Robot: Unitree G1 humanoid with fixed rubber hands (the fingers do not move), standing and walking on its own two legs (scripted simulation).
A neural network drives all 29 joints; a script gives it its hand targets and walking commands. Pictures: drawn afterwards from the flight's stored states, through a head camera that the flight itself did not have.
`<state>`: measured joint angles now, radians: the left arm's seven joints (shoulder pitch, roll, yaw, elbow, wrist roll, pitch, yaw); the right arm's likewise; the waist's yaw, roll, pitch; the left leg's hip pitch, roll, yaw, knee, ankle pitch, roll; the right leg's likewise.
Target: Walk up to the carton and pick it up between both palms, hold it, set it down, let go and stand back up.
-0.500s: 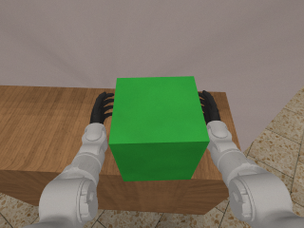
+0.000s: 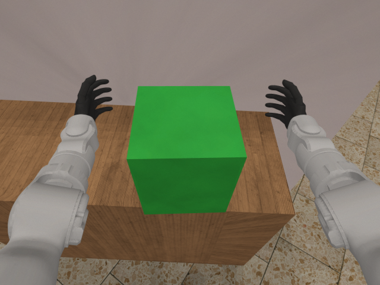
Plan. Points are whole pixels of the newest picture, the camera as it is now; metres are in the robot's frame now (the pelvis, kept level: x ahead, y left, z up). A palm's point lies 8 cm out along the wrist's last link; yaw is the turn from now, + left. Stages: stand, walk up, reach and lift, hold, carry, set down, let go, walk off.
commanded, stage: set down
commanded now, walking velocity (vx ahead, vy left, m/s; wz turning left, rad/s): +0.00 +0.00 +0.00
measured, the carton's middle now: (184, 153) +0.43 +0.05 +0.01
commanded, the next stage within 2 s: none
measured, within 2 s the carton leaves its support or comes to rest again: neither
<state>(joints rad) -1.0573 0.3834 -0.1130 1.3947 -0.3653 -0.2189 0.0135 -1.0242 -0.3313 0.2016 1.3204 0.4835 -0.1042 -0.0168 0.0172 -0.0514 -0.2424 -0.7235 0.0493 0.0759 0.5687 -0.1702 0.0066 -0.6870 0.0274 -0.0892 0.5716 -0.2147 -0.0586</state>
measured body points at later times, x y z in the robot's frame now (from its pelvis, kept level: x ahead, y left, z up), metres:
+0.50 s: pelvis +0.03 +0.01 +0.02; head +0.04 +0.02 +0.47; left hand +0.46 +0.25 +0.18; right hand +0.47 -0.19 +0.16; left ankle +0.05 +0.12 -0.72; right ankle +0.02 -0.08 -0.72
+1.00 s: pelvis +0.02 +0.01 +0.03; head +0.01 +0.03 +0.48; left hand +0.37 +0.25 +0.10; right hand +0.40 -0.16 +0.10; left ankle +0.05 +0.12 -0.72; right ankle +0.02 -0.08 -0.72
